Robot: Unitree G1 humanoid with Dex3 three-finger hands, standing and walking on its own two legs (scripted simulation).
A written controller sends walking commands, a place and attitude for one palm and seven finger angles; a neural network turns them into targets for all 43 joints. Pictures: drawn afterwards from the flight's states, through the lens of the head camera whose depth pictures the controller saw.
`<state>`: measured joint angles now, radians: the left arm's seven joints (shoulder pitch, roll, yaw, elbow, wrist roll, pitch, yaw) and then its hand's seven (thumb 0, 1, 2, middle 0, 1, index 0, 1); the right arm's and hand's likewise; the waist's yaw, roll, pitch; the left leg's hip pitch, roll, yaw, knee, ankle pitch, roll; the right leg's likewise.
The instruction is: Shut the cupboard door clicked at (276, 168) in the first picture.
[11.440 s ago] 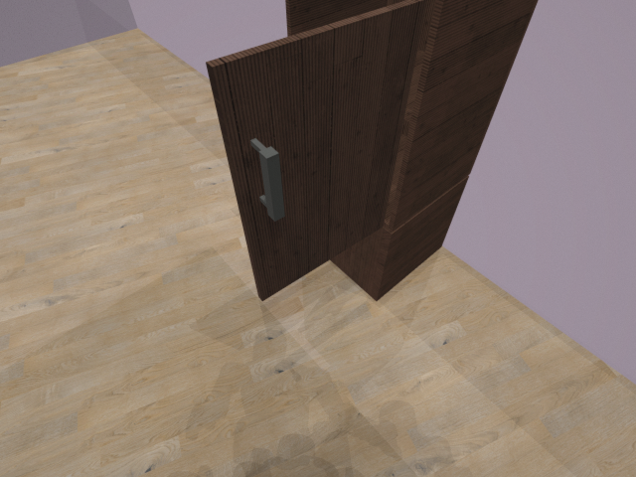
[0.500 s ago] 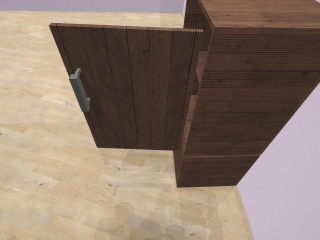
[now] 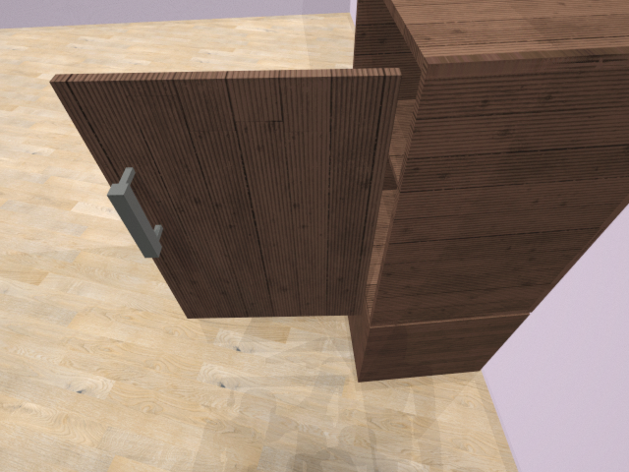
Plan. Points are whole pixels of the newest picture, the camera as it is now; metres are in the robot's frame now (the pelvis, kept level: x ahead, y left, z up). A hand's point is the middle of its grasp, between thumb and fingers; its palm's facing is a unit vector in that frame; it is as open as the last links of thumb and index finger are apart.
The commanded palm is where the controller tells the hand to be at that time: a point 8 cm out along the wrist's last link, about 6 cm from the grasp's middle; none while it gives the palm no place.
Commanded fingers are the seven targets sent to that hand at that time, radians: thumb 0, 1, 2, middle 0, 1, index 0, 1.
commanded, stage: shuffle to correct the standing spot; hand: left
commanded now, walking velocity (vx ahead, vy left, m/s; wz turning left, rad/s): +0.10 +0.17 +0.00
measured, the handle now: (141, 214) +0.46 +0.29 +0.05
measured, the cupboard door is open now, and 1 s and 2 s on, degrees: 86 86 86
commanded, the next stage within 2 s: come to a stop and stand still in 0.16 s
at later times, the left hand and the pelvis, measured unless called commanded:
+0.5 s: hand out of the picture +0.07 +0.31 -0.19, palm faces +0.10 -0.96 -0.26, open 7.3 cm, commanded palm none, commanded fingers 0.00 0.90 0.90 -0.20 -0.30 -0.20 -0.30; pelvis +0.07 +0.09 -0.01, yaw +2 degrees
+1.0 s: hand out of the picture +0.07 +0.26 -0.18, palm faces +0.05 -0.98 -0.18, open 7.3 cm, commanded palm none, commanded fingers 0.00 0.90 0.90 -0.20 -0.30 -0.20 -0.30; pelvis +0.05 +0.08 +0.00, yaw +1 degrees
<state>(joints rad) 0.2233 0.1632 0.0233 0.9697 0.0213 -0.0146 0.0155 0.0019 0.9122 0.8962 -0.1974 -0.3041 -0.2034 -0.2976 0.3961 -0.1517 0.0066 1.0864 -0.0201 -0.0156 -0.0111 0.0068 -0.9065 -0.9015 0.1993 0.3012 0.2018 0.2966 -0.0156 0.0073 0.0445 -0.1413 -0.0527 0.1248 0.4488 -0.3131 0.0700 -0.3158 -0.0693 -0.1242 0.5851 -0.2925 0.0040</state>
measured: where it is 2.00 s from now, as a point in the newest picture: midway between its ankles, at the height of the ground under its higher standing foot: outside the picture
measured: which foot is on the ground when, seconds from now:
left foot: down 0.00-0.02, up 0.04-0.34, down 0.36-0.74, up 0.76-0.96, down 0.98-1.00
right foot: up 0.00-0.00, down 0.02-0.36, up 0.38-0.72, down 0.74-1.00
